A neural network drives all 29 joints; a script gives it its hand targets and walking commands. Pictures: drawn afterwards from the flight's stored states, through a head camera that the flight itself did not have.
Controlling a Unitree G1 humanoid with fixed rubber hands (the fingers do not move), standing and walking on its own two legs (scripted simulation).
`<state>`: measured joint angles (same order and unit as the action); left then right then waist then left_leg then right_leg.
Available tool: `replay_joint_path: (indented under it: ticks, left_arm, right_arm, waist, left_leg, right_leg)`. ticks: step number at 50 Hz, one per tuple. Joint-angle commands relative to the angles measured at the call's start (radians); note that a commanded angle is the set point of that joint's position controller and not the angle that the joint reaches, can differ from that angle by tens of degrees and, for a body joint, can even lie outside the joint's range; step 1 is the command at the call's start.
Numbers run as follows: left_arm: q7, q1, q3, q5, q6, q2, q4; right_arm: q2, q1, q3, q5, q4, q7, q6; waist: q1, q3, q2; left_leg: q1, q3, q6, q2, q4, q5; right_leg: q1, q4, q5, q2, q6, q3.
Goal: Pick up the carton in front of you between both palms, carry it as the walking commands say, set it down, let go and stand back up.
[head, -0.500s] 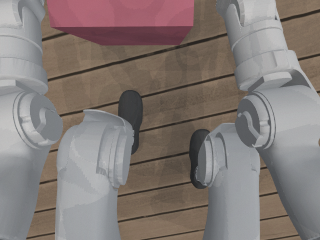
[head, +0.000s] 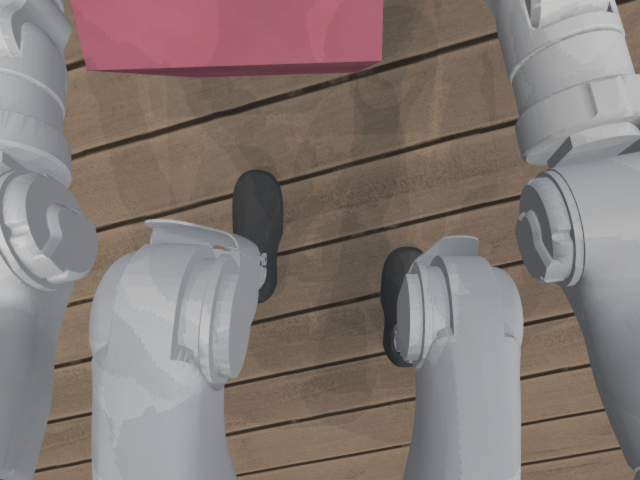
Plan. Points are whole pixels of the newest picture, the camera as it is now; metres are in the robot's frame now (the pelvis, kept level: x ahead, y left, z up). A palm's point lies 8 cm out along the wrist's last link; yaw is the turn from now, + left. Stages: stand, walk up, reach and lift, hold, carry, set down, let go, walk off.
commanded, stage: set down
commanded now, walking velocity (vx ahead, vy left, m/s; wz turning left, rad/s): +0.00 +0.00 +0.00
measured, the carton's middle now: out of the picture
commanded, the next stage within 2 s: let go in 1.10 s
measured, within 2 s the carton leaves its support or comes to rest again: neither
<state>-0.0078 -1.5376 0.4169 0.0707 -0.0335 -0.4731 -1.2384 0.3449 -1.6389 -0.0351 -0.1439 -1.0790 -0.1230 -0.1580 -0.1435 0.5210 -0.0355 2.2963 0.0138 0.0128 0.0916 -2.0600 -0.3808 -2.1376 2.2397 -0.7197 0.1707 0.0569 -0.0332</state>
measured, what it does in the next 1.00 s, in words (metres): rises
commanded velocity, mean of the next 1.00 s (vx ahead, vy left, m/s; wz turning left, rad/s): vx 0.00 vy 0.00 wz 0.00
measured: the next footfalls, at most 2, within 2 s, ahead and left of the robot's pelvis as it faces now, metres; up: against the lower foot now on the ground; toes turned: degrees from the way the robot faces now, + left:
none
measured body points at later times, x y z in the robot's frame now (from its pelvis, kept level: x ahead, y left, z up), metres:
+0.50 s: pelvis +0.01 +0.00 +0.07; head +0.35 +0.07 +0.35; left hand +0.52 +0.34 -0.05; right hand +0.63 -0.03 -0.04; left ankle +0.16 +0.13 -0.34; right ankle +0.08 -0.12 -0.34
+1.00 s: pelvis +0.03 +0.01 +0.20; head +0.36 +0.07 +0.51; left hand +0.52 +0.35 +0.10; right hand +0.63 -0.03 +0.10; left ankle +0.16 +0.13 -0.34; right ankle +0.08 -0.12 -0.34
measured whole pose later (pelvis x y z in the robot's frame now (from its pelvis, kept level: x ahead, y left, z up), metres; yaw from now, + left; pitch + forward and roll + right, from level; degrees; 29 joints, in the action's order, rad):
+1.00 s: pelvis +0.03 +0.01 +0.20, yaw +2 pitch +47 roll -3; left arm 0.03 -1.19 0.40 0.03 -0.24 -0.35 -0.82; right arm 0.27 -1.31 0.18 -0.02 -0.86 -0.10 -0.28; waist -0.13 -0.01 -0.05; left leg 1.89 0.03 0.01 0.01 -1.33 -0.27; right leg -1.74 1.46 -0.55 0.08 0.03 -0.03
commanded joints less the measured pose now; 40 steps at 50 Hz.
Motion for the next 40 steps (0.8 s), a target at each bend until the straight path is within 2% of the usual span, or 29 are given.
replay_joint_path:
  ticks: [1,6,11,15,18,21,24,31,36,40]
  left_arm:
    - [-0.006,-0.242,-0.025,0.056,0.034,-0.205,0.111]
    - [-0.004,-0.237,-0.037,0.084,0.004,-0.221,0.188]
    - [-0.019,-0.254,-0.060,0.086,-0.071,-0.200,0.338]
    - [-0.028,-0.219,-0.081,0.056,-0.137,-0.131,0.322]
    - [-0.022,-0.185,-0.082,0.021,-0.142,-0.078,0.313]
    - [-0.016,-0.149,-0.071,-0.008,-0.134,-0.049,0.321]
    - [-0.012,-0.109,-0.049,-0.030,-0.132,-0.042,0.338]
    - [-0.007,-0.030,-0.012,-0.026,-0.154,-0.071,0.445]
    - [0.008,0.024,-0.018,0.001,-0.186,-0.076,0.529]
    - [0.023,0.069,-0.021,0.002,-0.200,-0.059,0.554]
  right_arm:
    - [0.031,-0.315,-0.061,-0.066,0.138,0.006,0.022]
    - [0.067,-0.320,-0.043,-0.061,0.236,-0.004,0.001]
    - [0.108,-0.327,0.035,-0.015,0.332,-0.041,-0.053]
    - [0.113,-0.259,0.121,0.027,0.234,-0.043,-0.101]
    - [0.085,-0.196,0.171,0.060,0.150,-0.022,-0.098]
    - [0.067,-0.157,0.205,0.091,0.115,-0.004,-0.082]
    - [0.054,-0.134,0.219,0.109,0.122,0.005,-0.072]
    - [0.036,-0.102,0.191,0.105,0.264,0.000,-0.085]
    - [0.038,-0.061,0.180,0.099,0.370,-0.006,-0.111]
    - [0.035,-0.015,0.191,0.104,0.390,-0.001,-0.121]
  waist:
    - [-0.178,-1.247,-0.126]
    - [-0.172,-1.436,-0.114]
    - [-0.121,-1.662,-0.054]
    - [-0.063,-1.511,0.013]
    - [-0.041,-1.404,0.050]
    - [-0.038,-1.388,0.059]
    - [-0.051,-1.419,0.042]
    - [-0.085,-1.625,-0.029]
    - [-0.074,-1.746,-0.050]
    - [-0.058,-1.740,-0.041]
  left_leg:
    - [-0.953,-0.007,0.003,-0.041,0.022,0.457]
    - [-1.118,-0.013,0.002,-0.052,0.046,0.486]
    - [-1.323,-0.047,-0.008,-0.084,0.104,0.456]
    - [-1.234,-0.066,-0.029,-0.096,0.187,0.291]
    - [-1.143,-0.069,-0.044,-0.098,0.238,0.228]
    - [-1.110,-0.067,-0.051,-0.103,0.279,0.232]
    - [-1.105,-0.073,-0.053,-0.109,0.321,0.256]
    - [-1.223,-0.085,-0.042,-0.128,0.416,0.401]
    - [-1.357,-0.082,-0.035,-0.137,0.492,0.526]
    - [-1.428,-0.071,-0.032,-0.141,0.566,0.577]
  right_leg:
    - [0.218,-0.250,0.282,-0.084,0.021,0.043]
    - [0.223,-0.278,0.237,-0.075,0.013,0.078]
    - [0.265,-0.354,0.181,-0.048,-0.007,0.126]
    - [0.207,-0.435,0.078,-0.044,-0.025,0.133]
    - [0.153,-0.472,0.068,-0.042,-0.028,0.131]
    - [0.132,-0.505,0.087,-0.037,-0.027,0.126]
    - [0.158,-0.546,0.109,-0.031,-0.023,0.122]
    - [0.319,-0.647,0.202,-0.022,-0.015,0.116]
    - [0.418,-0.730,0.286,-0.023,-0.013,0.112]
    - [0.444,-0.809,0.316,-0.026,-0.012,0.105]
